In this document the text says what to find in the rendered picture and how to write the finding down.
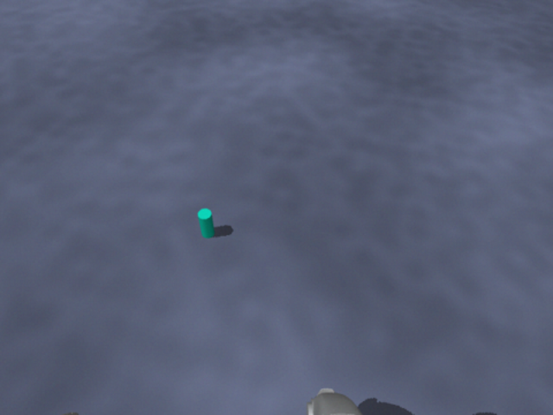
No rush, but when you can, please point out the can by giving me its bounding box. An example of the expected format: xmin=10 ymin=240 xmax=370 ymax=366
xmin=198 ymin=208 xmax=214 ymax=239

